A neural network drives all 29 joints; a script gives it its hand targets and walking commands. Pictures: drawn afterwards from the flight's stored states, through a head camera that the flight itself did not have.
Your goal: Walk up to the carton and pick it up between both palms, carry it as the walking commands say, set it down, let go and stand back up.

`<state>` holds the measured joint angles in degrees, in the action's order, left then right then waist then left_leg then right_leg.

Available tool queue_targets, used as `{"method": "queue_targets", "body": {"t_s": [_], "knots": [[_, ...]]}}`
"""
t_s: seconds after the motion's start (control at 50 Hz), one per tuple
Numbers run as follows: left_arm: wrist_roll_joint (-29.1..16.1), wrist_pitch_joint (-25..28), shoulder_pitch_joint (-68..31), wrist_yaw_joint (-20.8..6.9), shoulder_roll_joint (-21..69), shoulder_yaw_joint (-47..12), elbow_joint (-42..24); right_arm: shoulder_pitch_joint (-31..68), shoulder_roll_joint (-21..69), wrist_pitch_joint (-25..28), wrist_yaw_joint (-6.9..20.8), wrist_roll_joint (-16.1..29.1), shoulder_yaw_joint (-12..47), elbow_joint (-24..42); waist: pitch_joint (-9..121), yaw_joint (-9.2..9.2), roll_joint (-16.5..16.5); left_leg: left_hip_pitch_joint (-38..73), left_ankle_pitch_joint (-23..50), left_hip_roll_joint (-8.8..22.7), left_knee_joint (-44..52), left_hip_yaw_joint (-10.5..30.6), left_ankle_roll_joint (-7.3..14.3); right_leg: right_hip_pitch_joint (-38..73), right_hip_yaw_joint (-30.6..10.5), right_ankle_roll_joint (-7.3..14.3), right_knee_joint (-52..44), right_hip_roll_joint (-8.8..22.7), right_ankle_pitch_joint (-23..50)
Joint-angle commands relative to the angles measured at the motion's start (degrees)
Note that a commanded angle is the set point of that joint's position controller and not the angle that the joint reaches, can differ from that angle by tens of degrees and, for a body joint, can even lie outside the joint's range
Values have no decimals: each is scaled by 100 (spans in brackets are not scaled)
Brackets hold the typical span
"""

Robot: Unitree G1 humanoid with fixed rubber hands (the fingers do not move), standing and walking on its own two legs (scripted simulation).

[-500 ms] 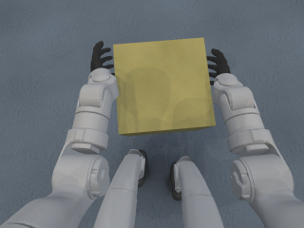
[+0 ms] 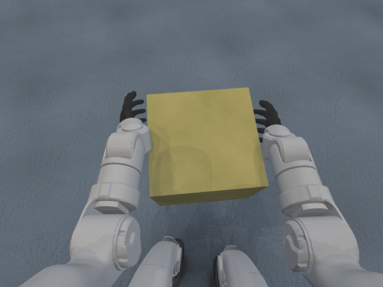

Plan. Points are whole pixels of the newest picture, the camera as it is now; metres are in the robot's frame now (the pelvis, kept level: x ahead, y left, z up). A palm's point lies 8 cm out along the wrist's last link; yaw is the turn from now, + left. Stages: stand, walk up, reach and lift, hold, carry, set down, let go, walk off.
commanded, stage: reach and lift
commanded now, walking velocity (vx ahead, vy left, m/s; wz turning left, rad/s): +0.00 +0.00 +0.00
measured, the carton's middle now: (201, 150) +0.40 +0.01 -0.02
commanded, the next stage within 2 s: hold in 1.40 s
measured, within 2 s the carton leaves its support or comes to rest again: neither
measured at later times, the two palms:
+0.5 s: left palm (131, 117) +0.41 +0.16 +0.08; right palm (279, 126) +0.41 -0.14 +0.08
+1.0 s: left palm (135, 117) +0.41 +0.15 +0.09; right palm (284, 130) +0.41 -0.15 +0.08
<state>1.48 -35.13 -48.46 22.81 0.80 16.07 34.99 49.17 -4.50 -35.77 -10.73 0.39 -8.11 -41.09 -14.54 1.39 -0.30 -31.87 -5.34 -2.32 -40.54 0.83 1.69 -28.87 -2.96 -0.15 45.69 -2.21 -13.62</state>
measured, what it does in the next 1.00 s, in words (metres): shifts its weight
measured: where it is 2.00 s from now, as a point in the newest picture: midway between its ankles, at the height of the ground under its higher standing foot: (197, 281)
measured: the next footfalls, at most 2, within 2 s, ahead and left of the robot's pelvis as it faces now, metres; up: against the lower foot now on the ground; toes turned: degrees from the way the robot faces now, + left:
none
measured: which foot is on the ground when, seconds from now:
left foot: down 0.00-1.00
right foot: down 0.00-1.00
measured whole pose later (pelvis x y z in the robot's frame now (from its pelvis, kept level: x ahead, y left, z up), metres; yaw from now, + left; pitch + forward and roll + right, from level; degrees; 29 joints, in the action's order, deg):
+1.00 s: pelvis +0.10 +0.01 +0.03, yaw +0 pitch +2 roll -1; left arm 8.5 -37.8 -25.7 20.0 9.8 18.6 32.8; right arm 25.1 3.8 -39.0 -4.8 -11.1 -14.3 -36.4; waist 13.0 -0.9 0.2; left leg -26.1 -11.6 -3.1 -35.9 0.8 2.8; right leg -21.3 -3.3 -0.2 37.1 -1.2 -17.8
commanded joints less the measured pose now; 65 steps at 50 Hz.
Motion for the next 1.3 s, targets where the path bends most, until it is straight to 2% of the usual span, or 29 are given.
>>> {"method": "queue_targets", "body": {"t_s": [0.0,0.06,0.12,0.14,0.16,0.22,0.3,0.36,0.42,0.44,0.52,0.58,0.64,0.78,0.86,0.98,1.06,1.14,1.28], "knots": [[-1111,-18,-4976,-3632,7226,-2764,261,6523,7106,724,2689,1088,1907,1536,8154,-74,117,3827,-2321,-39,844,716,-150,306,-292,260,-1881,63,-2129],[-500,-65,-4390,-3726,7133,-1767,1187,5720,6863,659,2779,475,917,325,5782,-181,207,3592,-2662,-67,866,613,-125,-513,-264,419,-2208,192,-2704],[143,-216,-3304,-3841,6892,-704,2256,4880,6408,558,2800,-77,-9,-447,3788,-150,182,3257,-2407,-133,973,403,-129,-812,-224,506,-2482,236,-2717],[362,-235,-3011,-3882,6763,-381,2507,4587,6244,526,2817,-288,-320,-675,3431,-130,171,3195,-2358,-157,1027,333,-142,-825,-225,511,-2570,243,-2758],[415,-218,-2920,-3920,6675,-345,2425,4420,6213,527,2844,-334,-343,-688,3436,-96,194,3400,-2217,-187,1051,290,-146,-733,-258,512,-2663,278,-2721],[129,-153,-3212,-3989,6594,-823,1684,4607,6366,570,2901,-52,209,-234,3942,-38,454,4000,-1804,-264,968,262,-126,-489,-377,469,-2784,348,-2651],[-251,-97,-3540,-4024,6675,-1340,1064,4753,6582,625,2851,222,660,292,4147,-196,584,4147,-1569,-301,912,203,-150,-537,-302,467,-2723,334,-2258],[-460,-65,-3731,-4034,6924,-1735,655,4906,6756,677,2833,431,927,805,4559,-278,438,4251,-1410,-276,835,196,-204,-503,-255,485,-2594,305,-1890],[-641,6,-3890,-3993,7143,-2042,213,4994,7021,746,2836,624,1114,1217,5030,-271,326,4255,-1251,-228,777,205,-237,-415,-208,496,-2406,269,-1508],[-710,10,-3824,-3982,7230,-2147,116,4955,7095,745,2835,657,1222,1374,5221,-261,331,4201,-1071,-200,806,195,-248,-236,-182,470,-2338,221,-1280],[-787,-38,-3223,-3877,7568,-2469,-122,4355,7118,632,2880,659,1428,1710,5693,-266,-22,3879,-252,-44,1014,301,-331,580,-116,375,-2011,-66,-237],[-846,-140,-2676,-3806,7681,-2737,-392,3761,7159,468,2903,630,1674,2022,5739,-297,-97,3804,587,27,1070,347,-348,1095,-125,281,-1911,-215,301],[-727,-281,-2235,-3766,7610,-2724,-358,3188,7083,293,2931,508,1585,1907,5125,-310,-203,3657,619,58,1151,416,-352,1025,-175,273,-1960,-219,205],[-884,-361,-2051,-3797,7587,-3089,-750,3035,7253,152,2927,664,2138,2468,5279,-225,-85,3598,649,20,1147,423,-262,1342,-225,207,-1921,-222,536],[-788,-402,-1963,-3845,7455,-2991,-602,2967,7334,84,2905,603,2146,2372,4895,-186,23,3427,52,-35,1173,382,-208,1124,-238,219,-1985,-152,187],[-798,-377,-1922,-3937,7417,-3058,-575,3046,7478,127,2858,645,2290,2467,4809,-146,216,3652,-198,-113,1068,340,-189,737,-295,278,-2125,-20,-146],[-766,-370,-1935,-3981,7347,-3030,-529,2968,7541,141,2841,579,2227,2297,4607,-140,311,3727,-423,-139,1052,315,-198,435,-314,321,-2234,70,-425],[-766,-364,-1866,-3999,7351,-3042,-472,2949,7533,165,2847,567,2228,2247,4543,-127,326,3843,-456,-138,1053,305,-208,308,-303,340,-2266,82,-506],[-863,-368,-1724,-3989,7420,-3243,-700,2770,7566,156,2859,603,2361,2360,4719,-141,237,3928,-147,-110,1084,306,-208,523,-271,310,-2168,5,-176]]}}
